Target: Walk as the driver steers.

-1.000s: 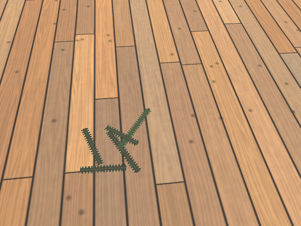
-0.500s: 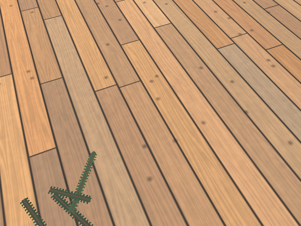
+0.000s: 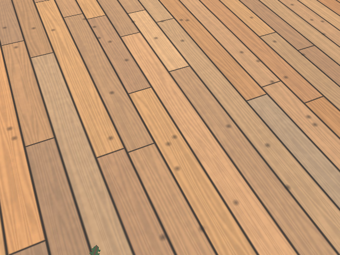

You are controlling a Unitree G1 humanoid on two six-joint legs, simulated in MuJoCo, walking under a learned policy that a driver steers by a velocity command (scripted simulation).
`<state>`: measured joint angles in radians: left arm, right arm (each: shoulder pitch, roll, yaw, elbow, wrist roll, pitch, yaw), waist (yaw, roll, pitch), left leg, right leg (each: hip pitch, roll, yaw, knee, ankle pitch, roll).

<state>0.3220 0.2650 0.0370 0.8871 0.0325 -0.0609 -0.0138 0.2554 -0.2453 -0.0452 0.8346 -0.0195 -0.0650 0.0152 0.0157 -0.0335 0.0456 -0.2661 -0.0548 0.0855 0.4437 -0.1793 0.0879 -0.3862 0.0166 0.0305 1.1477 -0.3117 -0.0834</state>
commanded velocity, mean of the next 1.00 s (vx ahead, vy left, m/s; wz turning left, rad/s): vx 0.44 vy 0.00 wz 0.25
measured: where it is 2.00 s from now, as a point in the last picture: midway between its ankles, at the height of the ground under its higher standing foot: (178, 239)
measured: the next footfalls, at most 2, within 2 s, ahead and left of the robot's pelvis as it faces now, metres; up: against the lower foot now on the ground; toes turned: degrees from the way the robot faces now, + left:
right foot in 0.38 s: +0.38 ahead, -0.11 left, +0.00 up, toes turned -2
left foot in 0.92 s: +0.61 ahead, +0.10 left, +0.00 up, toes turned +20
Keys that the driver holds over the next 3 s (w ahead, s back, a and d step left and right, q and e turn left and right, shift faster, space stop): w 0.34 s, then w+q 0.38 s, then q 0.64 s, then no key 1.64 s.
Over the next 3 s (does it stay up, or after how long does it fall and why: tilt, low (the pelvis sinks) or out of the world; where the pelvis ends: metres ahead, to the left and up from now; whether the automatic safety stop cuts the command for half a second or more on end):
stays up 0.55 -0.01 0.01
